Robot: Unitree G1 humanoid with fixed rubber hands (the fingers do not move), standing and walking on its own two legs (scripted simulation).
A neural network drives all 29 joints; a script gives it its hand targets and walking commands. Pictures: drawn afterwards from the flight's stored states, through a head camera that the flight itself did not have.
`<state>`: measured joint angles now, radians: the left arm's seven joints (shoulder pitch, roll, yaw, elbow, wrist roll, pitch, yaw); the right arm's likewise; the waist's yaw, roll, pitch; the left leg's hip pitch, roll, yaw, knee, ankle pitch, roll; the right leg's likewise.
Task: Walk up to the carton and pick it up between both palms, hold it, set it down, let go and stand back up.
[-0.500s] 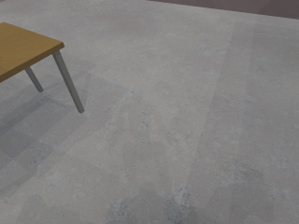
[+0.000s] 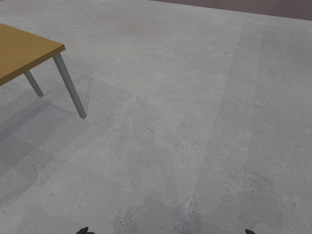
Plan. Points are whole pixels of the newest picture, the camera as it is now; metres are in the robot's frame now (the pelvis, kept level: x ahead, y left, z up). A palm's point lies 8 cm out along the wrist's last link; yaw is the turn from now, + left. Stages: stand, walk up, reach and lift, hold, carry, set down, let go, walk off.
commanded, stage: stand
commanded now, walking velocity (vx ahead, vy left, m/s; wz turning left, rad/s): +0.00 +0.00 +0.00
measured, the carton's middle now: out of the picture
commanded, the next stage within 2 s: none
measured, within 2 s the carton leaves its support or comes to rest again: neither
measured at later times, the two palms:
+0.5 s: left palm out of the picture +0.07 +0.24 -0.12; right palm out of the picture +0.06 -0.24 -0.12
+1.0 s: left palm out of the picture +0.03 +0.24 -0.13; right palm out of the picture +0.03 -0.24 -0.13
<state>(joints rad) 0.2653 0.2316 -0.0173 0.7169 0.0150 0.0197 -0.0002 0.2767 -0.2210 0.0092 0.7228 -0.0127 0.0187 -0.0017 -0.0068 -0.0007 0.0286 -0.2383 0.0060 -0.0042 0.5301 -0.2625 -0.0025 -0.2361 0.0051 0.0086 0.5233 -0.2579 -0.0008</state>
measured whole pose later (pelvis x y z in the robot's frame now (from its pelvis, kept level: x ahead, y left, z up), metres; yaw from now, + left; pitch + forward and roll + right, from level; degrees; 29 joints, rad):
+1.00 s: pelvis +0.01 +0.00 +0.01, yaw +0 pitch -1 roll +0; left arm 0.28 0.19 0.00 1.01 0.01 0.00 0.02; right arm 0.29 -0.19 -0.01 1.02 -0.01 0.00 -0.03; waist 0.00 0.00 0.03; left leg -0.19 0.00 -0.01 0.44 -0.23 0.00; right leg -0.19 0.00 0.01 0.44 -0.23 0.00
